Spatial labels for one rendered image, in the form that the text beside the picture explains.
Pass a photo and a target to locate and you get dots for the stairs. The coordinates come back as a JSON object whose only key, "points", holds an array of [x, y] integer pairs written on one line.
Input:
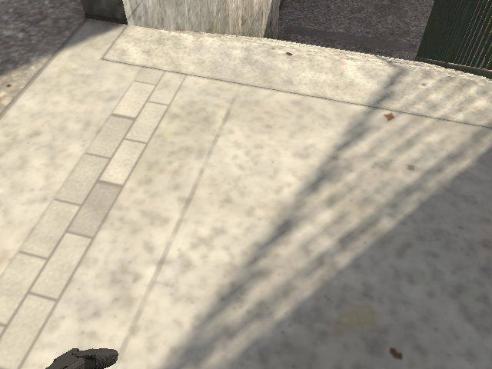
{"points": [[339, 53]]}

